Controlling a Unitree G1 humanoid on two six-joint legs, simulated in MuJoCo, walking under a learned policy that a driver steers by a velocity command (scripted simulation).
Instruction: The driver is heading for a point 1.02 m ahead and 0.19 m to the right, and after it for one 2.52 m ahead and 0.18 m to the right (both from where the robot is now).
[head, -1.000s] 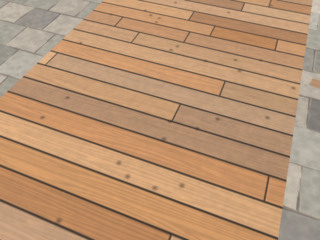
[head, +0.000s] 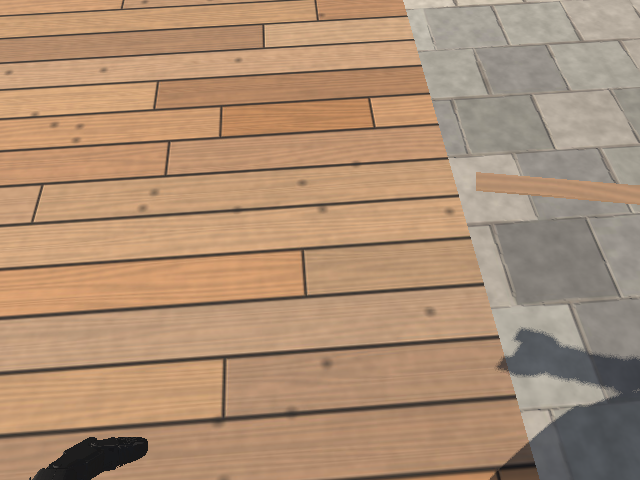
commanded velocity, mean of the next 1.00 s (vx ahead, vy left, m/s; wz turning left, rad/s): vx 0.09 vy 0.00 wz -0.54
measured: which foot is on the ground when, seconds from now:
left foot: down 0.00-0.06, up 0.08-0.56, down 0.58-1.00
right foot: up 0.00-0.04, down 0.06-0.60, up 0.62-0.92, down 0.94-1.00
